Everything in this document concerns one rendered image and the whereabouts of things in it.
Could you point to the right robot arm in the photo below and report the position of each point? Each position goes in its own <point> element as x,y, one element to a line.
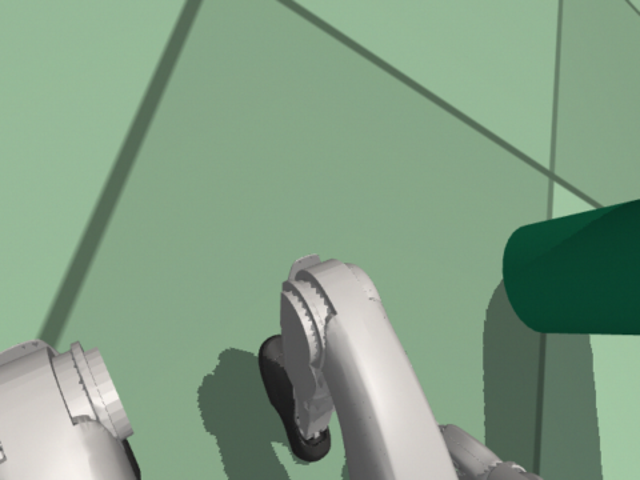
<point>511,471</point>

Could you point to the left robot foot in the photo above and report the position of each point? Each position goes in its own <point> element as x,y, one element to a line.
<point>132,459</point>

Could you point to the right robot foot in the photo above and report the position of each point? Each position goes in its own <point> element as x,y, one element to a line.
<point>280,392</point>

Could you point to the right robot hand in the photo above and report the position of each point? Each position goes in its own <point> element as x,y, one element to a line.
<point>469,456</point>

